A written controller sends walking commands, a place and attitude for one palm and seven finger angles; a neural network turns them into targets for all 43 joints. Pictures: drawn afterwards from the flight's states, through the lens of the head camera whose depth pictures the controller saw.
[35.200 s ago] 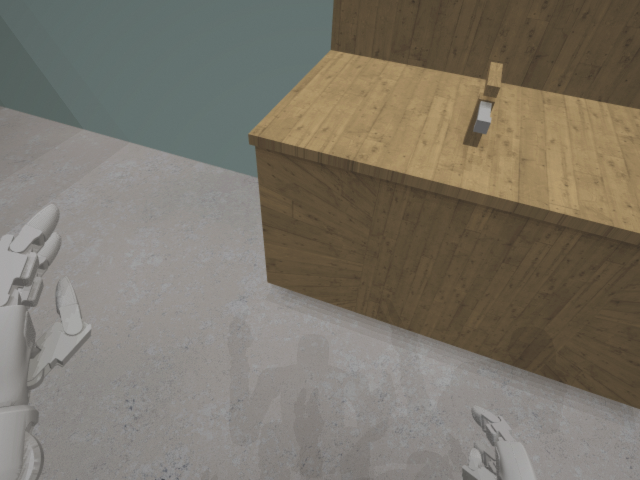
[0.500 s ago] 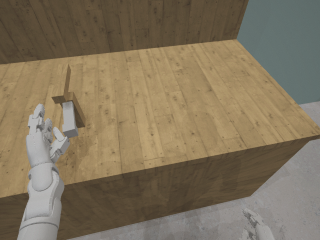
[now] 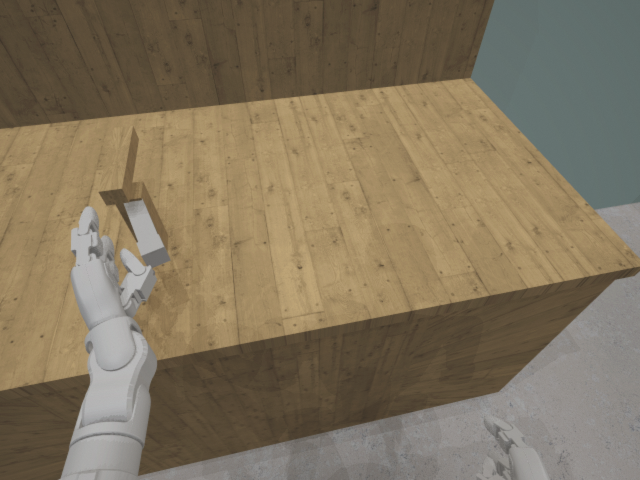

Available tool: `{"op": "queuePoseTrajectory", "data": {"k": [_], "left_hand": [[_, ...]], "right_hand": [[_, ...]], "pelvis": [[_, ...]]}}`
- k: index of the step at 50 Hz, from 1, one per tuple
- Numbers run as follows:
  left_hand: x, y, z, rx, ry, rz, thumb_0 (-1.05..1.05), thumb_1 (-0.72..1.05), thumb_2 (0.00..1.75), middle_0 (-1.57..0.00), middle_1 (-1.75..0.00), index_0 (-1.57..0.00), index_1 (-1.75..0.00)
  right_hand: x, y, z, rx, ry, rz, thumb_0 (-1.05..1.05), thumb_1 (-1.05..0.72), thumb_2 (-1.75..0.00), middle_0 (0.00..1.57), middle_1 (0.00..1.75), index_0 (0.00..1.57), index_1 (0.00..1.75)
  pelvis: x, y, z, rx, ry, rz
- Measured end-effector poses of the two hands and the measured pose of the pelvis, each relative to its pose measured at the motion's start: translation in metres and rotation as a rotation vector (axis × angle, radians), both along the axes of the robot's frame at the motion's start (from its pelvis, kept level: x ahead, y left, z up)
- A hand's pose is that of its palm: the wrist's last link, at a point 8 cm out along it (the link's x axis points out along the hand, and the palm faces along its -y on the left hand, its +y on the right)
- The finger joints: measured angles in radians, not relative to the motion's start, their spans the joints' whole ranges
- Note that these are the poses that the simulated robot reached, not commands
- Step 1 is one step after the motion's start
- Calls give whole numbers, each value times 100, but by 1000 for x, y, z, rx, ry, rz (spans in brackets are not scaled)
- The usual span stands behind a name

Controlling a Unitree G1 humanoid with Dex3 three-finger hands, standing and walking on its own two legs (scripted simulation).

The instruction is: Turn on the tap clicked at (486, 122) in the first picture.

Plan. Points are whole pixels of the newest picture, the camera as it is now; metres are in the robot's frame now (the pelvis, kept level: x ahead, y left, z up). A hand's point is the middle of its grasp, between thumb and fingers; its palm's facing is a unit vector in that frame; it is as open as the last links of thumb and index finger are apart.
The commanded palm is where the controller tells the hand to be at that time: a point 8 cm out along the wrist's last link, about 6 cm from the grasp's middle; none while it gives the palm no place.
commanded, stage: push the lever round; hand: left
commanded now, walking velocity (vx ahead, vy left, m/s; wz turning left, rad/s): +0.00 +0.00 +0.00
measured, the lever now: (153, 251) +0.36 +0.24 +0.09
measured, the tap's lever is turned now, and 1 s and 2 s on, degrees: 19 42 75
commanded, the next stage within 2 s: none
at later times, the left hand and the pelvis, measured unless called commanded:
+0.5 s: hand (173, 265) +0.35 +0.21 +0.08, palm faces +0.64 -0.77 -0.05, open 7.6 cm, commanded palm +0.30 +0.23 +0.08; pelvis +0.00 +0.00 +0.00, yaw +0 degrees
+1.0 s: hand (199, 253) +0.37 +0.18 +0.08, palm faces +0.72 -0.69 -0.06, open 7.5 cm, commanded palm +0.32 +0.20 +0.08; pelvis +0.00 +0.00 +0.00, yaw +0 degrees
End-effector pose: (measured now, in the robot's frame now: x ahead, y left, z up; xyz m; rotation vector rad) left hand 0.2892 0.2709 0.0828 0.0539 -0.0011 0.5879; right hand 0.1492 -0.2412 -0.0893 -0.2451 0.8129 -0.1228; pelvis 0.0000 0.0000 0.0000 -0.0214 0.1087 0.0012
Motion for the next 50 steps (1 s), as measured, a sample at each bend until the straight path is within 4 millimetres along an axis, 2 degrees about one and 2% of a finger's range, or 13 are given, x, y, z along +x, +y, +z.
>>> {"op": "queuePoseTrajectory", "data": {"k": [12, 34, 50], "left_hand": [[7, -19, 0, -8, 2, 46, 2, 95, 91, -15, -15, -15, -15], [15, -42, 2, -18, 21, 143, 2, 97, 92, -15, -15, -15, -15], [26, -65, 5, -26, 42, 216, 2, 97, 92, -15, -15, -15, -15]], "right_hand": [[4, 5, -1, 13, 8, 3, 1, -91, -90, 21, 30, 20, 30], [11, 12, -2, 14, 40, 5, 1, -91, -90, 21, 30, 20, 30], [6, 14, -9, 39, 76, 13, 1, -91, -90, 21, 30, 20, 30]], "pelvis": [[2, 1, 0, 2, 0, -1], [1, 5, 0, -1, -3, 3], [-1, 0, -1, 2, 8, 2]]}}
